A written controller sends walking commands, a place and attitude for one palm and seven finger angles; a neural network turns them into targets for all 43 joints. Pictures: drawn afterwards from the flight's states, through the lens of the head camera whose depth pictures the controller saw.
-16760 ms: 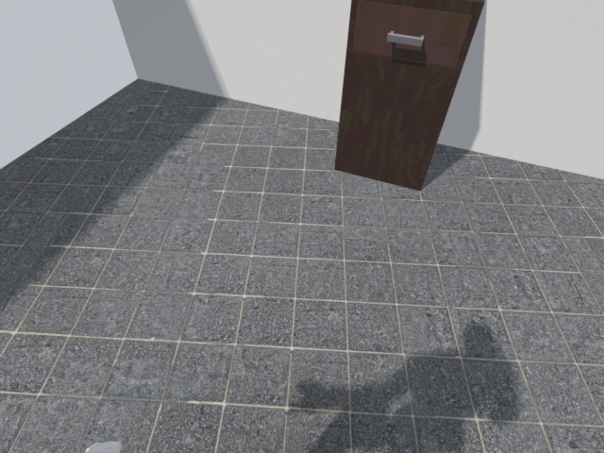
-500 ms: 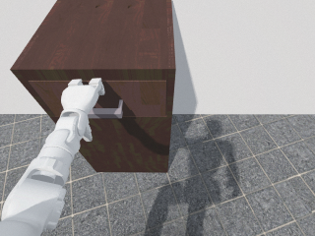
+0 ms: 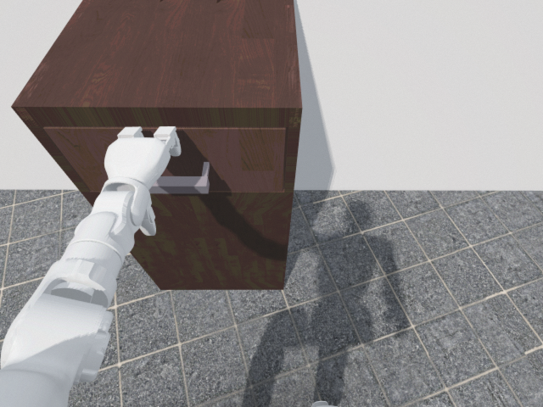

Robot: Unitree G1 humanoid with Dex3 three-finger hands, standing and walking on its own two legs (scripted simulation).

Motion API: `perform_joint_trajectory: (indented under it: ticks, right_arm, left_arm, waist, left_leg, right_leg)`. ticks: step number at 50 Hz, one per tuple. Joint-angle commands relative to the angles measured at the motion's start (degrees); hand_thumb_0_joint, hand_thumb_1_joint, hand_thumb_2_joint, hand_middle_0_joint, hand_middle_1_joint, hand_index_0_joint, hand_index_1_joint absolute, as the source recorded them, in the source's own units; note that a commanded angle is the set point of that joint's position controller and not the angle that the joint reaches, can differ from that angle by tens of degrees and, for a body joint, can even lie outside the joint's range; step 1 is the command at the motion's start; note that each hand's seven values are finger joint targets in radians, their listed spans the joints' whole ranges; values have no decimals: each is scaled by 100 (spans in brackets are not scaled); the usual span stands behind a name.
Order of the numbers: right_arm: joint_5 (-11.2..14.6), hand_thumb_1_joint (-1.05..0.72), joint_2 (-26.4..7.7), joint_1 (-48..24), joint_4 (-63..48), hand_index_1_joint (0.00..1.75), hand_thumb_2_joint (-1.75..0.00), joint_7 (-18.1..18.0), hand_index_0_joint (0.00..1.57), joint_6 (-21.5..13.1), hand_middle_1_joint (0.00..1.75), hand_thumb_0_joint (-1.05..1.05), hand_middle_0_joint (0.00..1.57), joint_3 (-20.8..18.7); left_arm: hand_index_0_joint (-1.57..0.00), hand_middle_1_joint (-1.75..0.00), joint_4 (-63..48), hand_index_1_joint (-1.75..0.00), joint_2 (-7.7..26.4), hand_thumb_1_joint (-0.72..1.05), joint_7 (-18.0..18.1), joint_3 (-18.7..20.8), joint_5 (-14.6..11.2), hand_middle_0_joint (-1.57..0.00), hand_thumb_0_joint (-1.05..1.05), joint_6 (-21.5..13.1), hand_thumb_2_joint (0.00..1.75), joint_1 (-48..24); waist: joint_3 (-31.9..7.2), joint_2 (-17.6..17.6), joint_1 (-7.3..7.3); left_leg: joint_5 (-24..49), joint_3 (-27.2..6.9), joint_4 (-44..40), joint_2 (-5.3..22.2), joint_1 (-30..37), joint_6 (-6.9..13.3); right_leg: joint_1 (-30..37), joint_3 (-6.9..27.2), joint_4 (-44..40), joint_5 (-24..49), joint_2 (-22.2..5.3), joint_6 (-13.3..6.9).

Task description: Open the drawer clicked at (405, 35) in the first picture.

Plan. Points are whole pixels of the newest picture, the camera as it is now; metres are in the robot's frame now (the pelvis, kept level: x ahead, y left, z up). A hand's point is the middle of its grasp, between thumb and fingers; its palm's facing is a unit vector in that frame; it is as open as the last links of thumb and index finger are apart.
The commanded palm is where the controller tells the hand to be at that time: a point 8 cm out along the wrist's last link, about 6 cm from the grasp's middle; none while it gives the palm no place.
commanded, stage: re-aim the fingers above the handle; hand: left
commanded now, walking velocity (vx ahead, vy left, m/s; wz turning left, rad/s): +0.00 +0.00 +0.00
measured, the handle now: (174, 176) +0.52 +0.17 -0.02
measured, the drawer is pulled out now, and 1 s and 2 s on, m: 0.00 0.00 0.00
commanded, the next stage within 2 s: lower the fingers behind the handle in 1.18 s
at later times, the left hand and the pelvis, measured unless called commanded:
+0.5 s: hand (148, 179) +0.47 +0.19 +0.03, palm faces -0.06 -0.02 -1.00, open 13.8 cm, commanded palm +0.45 +0.20 +0.09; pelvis +0.00 +0.01 +0.00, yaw -1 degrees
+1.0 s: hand (151, 178) +0.47 +0.19 +0.04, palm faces -0.04 -0.04 -1.00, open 13.8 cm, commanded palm +0.45 +0.19 +0.10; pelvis +0.01 +0.00 +0.00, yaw +0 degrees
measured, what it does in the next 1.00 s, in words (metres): stands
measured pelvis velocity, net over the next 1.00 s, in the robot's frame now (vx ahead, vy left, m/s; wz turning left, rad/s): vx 0.01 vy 0.00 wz -0.01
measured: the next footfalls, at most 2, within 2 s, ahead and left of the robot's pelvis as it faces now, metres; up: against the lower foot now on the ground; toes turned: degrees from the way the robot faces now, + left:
none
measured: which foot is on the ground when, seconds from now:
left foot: down 0.00-1.00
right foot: down 0.00-1.00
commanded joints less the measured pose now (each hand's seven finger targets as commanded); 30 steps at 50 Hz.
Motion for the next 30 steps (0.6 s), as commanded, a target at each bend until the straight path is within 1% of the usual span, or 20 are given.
perform_joint_trajectory:
  ticks: [1,3,4,5,7,9,11,12,13,14,15,17,18,20,22,23,24,26,27,30]
  right_arm:
    - [-58,-90,-848,573,-366,30,-90,-56,20,-145,30,0,20,-285]
    - [-68,-90,-847,613,-368,30,-90,-25,20,-144,30,0,20,-270]
    - [-74,-90,-850,613,-353,30,-90,-10,20,-131,30,0,20,-269]
    - [-60,-90,-866,636,-356,30,-90,-3,20,-122,30,0,20,-269]
    - [-64,-90,-883,634,-379,30,-90,-6,20,-96,30,0,20,-272]
    - [-30,-90,-885,626,-378,30,-90,-14,20,-67,30,0,20,-250]
    - [-22,-90,-890,619,-410,30,-90,-23,20,-63,30,0,20,-244]
    - [-24,-90,-904,605,-420,30,-90,-42,20,-50,30,0,20,-225]
    - [-9,-90,-896,587,-424,30,-90,-55,20,-41,30,0,20,-219]
    - [-16,-90,-871,589,-427,30,-90,-53,20,-47,30,0,20,-233]
    - [-14,-90,-859,597,-448,30,-90,-45,20,-60,30,0,20,-245]
    - [-13,-90,-879,576,-462,30,-90,-65,20,-58,30,0,20,-220]
    - [-6,-90,-876,580,-494,30,-90,-77,20,-67,30,0,20,-223]
    - [-1,-90,-878,574,-485,30,-90,-93,20,-98,30,0,20,-229]
    - [-18,-90,-863,585,-486,30,-90,-106,20,-130,30,0,20,-243]
    - [-38,-90,-853,610,-482,30,-90,-97,20,-150,30,0,20,-269]
    - [-39,-90,-828,627,-470,30,-90,-86,20,-161,30,0,20,-288]
    - [-43,-90,-848,640,-401,30,-90,-78,20,-158,30,0,20,-286]
    - [-61,-90,-859,656,-357,30,-90,-65,20,-169,30,0,20,-290]
    - [-77,-90,-860,666,-329,30,-90,-19,20,-162,30,0,20,-316]
  left_arm:
    - [-30,-120,-1130,-120,1425,-50,461,624,94,-30,0,-45,30,-2921]
    - [-30,-120,-959,-120,1514,-50,525,733,104,-30,0,77,30,-2809]
    - [-30,-120,-810,-120,1368,-50,530,608,109,-30,0,171,30,-2766]
    - [-30,-120,-700,-120,1415,-50,526,653,114,-30,0,251,30,-2718]
    - [-30,-120,-708,-120,1452,-50,489,708,96,-30,0,332,30,-2678]
    - [-30,-120,-607,-120,1412,-50,457,598,114,-30,0,438,30,-2719]
    - [-30,-120,-623,-120,1412,-50,418,604,95,-30,0,471,30,-2657]
    - [-30,-120,-586,-120,1584,-50,392,753,81,-30,0,460,30,-2614]
    - [-30,-120,-592,-120,1563,-50,377,671,126,-30,0,466,30,-2625]
    - [-30,-120,-711,-120,1246,-50,348,425,117,-30,0,443,30,-2719]
    - [-30,-120,-726,-120,1288,-50,336,525,78,-30,0,411,30,-2583]
    - [-30,-120,-670,-120,1440,-50,288,657,44,-30,0,371,30,-2482]
    - [-30,-120,-725,-120,1414,-50,263,610,40,-30,0,332,30,-2445]
    - [-30,-120,-842,-120,1297,-50,227,471,40,-30,0,235,30,-2619]
    - [-30,-120,-1080,-120,1337,-50,230,518,27,-30,0,79,30,-2766]
    - [-30,-120,-1300,-120,1307,-50,250,493,30,-30,0,-6,30,-2840]
    - [-30,-120,-1268,-120,1189,-50,263,443,31,-30,0,-47,30,-2718]
    - [-30,-120,-1118,-120,1205,-50,330,464,46,-30,0,-44,30,-2717]
    - [-30,-120,-1194,-120,1232,-50,364,501,22,-30,0,-68,30,-2894]
    - [-30,-120,-1240,-120,1331,-50,480,609,75,-30,0,12,30,-2784]
  waist:
    - [-2244,147,-70]
    - [-2401,240,-5]
    - [-2364,118,-59]
    - [-2265,-23,-46]
    - [-2436,-81,-24]
    - [-2168,-155,-78]
    - [-2175,-172,-28]
    - [-2191,-231,3]
    - [-2136,-129,-29]
    - [-2092,-45,-79]
    - [-2102,-21,3]
    - [-2063,-212,-2]
    - [-2097,-174,6]
    - [-1911,-140,-78]
    - [-2058,-40,-84]
    - [-2324,143,-59]
    - [-2322,139,-63]
    - [-2110,36,-121]
    - [-2153,67,-152]
    - [-2474,263,-33]
  left_leg:
    - [1745,7,-196,-173,1255,157]
    - [1949,15,-161,-175,1213,142]
    - [1980,35,-135,-163,1193,147]
    - [1960,43,-152,-158,1067,146]
    - [2143,50,-153,-150,1132,148]
    - [1945,70,-214,-142,1021,157]
    - [1849,70,-276,-146,1033,162]
    - [1835,74,-286,-150,971,169]
    - [1784,73,-300,-140,1001,171]
    - [1828,78,-302,-129,1096,163]
    - [1809,90,-315,-127,1129,161]
    - [1799,79,-330,-127,1048,176]
    - [1734,82,-338,-137,1057,181]
    - [1552,70,-343,-125,1043,183]
    - [1654,43,-304,-124,1178,187]
    - [1751,31,-265,-128,1335,181]
    - [1836,15,-223,-129,1404,174]
    - [1821,-5,-200,-121,1282,167]
    - [1910,-16,-178,-115,1314,164]
    - [2143,-3,-127,-121,1441,138]
  right_leg:
    - [705,8,-342,1472,196,-129]
    - [804,-16,-264,1658,209,-138]
    - [783,-23,-271,1728,219,-124]
    - [821,-35,-282,1738,216,-117]
    - [968,-38,-269,1903,216,-120]
    - [915,-31,-342,1802,207,-96]
    - [969,-30,-388,1698,202,-99]
    - [1073,-15,-392,1700,196,-105]
    - [973,-9,-402,1646,196,-99]
    - [872,-33,-409,1645,200,-106]
    - [913,-34,-429,1594,203,-114]
    - [1041,-19,-440,1639,196,-110]
    - [1029,-1,-457,1598,196,-98]
    - [861,10,-500,1423,190,-92]
    - [839,7,-464,1428,196,-113]
    - [859,31,-424,1496,200,-110]
    - [792,4,-403,1532,212,-121]
    - [663,-23,-380,1507,226,-119]
    - [639,-33,-368,1544,220,-121]
    - [713,-33,-289,1715,231,-134]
